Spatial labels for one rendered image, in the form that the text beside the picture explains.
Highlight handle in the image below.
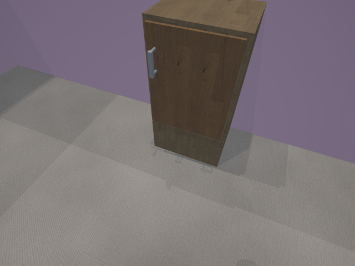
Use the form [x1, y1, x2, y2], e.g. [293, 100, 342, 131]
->
[147, 47, 157, 78]

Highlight cupboard door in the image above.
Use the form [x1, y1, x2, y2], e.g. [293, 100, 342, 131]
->
[144, 20, 247, 140]

